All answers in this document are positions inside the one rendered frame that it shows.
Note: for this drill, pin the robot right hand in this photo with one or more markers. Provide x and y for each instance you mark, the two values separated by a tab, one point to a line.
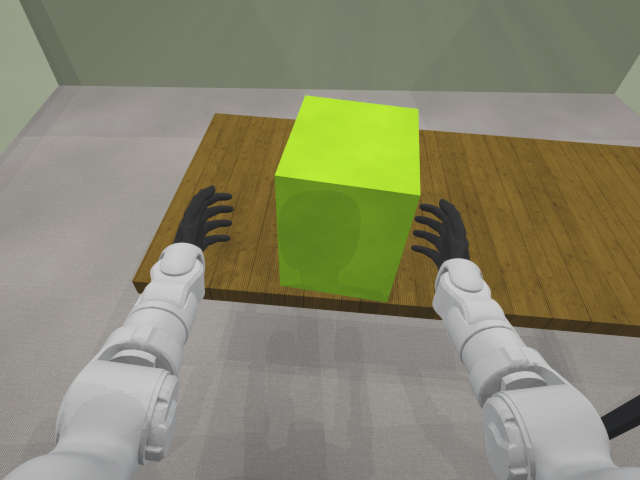
452	243

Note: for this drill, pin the right robot upper arm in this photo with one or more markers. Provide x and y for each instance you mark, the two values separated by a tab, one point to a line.
547	433

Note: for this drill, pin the robot left forearm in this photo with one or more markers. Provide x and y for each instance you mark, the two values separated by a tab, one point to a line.
160	322

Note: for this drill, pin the table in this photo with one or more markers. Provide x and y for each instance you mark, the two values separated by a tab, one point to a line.
554	227

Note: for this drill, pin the carton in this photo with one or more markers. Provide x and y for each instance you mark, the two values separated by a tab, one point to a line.
347	188

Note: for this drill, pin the robot right forearm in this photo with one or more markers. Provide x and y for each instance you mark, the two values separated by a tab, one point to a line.
487	344

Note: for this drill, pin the left robot upper arm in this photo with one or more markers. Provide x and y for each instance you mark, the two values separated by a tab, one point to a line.
119	417

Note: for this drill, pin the robot left hand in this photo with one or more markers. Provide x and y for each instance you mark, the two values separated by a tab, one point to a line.
193	227

